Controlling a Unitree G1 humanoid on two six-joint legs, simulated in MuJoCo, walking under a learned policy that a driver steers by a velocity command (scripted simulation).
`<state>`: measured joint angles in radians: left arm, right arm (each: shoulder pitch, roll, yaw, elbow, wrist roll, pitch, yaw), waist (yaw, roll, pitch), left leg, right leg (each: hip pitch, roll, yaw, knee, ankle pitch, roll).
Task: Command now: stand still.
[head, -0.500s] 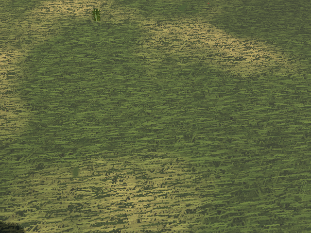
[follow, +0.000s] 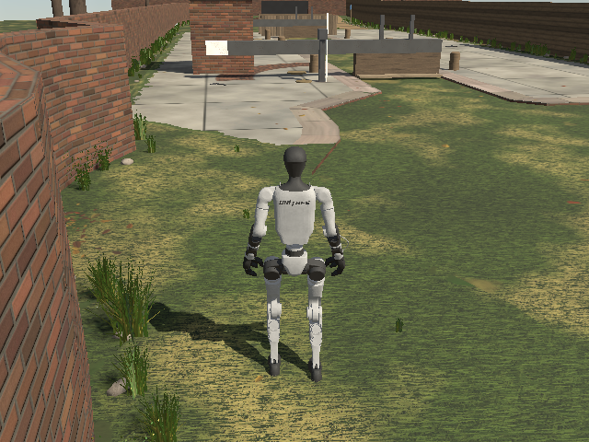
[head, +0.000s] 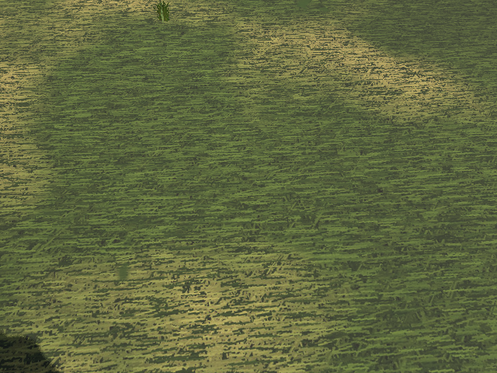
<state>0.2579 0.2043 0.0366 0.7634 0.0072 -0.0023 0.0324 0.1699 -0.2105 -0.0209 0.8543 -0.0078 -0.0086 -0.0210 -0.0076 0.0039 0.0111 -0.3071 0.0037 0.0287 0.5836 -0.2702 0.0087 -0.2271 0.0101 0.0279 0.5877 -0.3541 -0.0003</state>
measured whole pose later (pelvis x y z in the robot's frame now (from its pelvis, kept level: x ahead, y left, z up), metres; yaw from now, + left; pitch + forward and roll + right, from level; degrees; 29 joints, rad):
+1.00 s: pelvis +0.52 +0.00 +0.01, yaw +15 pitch +0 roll -2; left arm 0.44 0.28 0.08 0.91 0.03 -0.11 -0.01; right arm 0.17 -0.30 -0.07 0.78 -0.02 -0.01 0.07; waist 0.03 0.04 0.00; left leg -0.76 0.11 0.03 1.20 -0.08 0.10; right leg -0.03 0.01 -0.25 0.33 -0.31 -0.02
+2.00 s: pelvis +1.28 +0.47 +0.00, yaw +65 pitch +3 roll -2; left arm 0.57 0.30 0.04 0.92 0.02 -0.11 -0.02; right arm -0.06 -0.31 0.00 0.58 -0.04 -0.03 0.09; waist 0.11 0.03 0.00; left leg -0.75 0.02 0.00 0.79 -0.04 0.11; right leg 0.15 0.00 -0.17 0.14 -0.29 0.03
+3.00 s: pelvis +1.67 +1.21 -0.01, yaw +24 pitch +2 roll +2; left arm 0.21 0.34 0.08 0.67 -0.03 0.02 0.02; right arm 0.05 -0.25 -0.02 0.59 -0.02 -0.05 -0.04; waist 0.06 -0.02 0.06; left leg -0.49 -0.05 -0.07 0.51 -0.09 -0.03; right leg -0.49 0.13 0.14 1.33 -0.56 0.05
